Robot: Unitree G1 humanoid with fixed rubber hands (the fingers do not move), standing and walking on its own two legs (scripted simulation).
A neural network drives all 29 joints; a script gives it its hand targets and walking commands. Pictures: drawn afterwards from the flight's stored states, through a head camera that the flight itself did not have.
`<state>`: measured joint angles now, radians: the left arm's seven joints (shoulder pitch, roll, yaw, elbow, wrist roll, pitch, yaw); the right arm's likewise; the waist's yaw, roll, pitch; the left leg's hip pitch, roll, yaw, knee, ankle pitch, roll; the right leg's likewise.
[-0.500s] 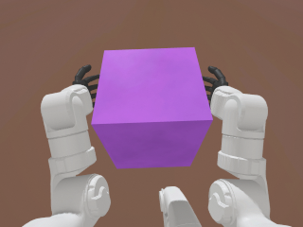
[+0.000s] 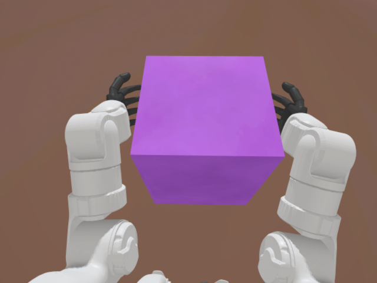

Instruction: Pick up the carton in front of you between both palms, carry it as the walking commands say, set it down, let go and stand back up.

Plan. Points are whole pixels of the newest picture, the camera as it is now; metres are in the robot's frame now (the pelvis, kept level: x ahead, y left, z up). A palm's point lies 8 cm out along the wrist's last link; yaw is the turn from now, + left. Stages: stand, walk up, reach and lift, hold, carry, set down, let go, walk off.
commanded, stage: carry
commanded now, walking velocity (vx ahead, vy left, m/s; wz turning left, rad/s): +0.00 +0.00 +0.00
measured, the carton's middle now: (202, 139) +0.40 +0.01 +0.10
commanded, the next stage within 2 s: none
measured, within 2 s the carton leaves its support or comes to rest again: neither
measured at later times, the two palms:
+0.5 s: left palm (130, 61) +0.48 +0.16 +0.21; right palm (289, 68) +0.49 -0.14 +0.22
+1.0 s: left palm (146, 32) +0.74 +0.18 +0.14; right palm (252, 44) +0.71 -0.11 +0.14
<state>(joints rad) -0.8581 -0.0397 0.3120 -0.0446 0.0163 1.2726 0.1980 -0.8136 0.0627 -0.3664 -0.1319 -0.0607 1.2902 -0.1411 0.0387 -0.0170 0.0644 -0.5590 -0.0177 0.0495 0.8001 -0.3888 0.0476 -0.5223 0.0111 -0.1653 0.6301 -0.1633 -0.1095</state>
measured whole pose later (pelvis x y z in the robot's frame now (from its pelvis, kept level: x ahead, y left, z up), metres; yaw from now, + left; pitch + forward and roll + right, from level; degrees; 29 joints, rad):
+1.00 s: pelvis +0.37 +0.05 +0.03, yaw -2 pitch +6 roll -1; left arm -0.65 -0.08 0.31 0.03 0.07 1.17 0.14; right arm -0.58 0.12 -0.30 -0.03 -0.05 1.15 -0.17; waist -0.05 -0.03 -0.02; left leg -0.24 0.00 0.11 0.44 -0.30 0.06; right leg -0.74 -0.07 -0.04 0.98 -0.24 0.02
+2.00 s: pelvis +1.00 +0.08 +0.04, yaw -3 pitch +3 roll -1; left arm -0.06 -0.13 0.08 -0.41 0.09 1.21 0.10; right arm -0.04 0.13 -0.06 -0.41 -0.05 1.20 -0.12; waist -0.02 0.00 -0.15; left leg -0.13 0.01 0.23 0.25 -0.19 0.07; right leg -0.64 -0.14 -0.10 0.81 -0.11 0.03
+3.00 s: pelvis +1.52 +0.04 +0.02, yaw -3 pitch +4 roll +1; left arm -0.11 -0.13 0.09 -0.44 0.09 1.24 0.11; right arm -0.09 0.13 -0.07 -0.45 -0.06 1.22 -0.12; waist -0.01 -0.02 -0.13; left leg -0.37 0.04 0.23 0.51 -0.21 0.06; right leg -0.16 -0.08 -0.10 0.49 -0.40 0.04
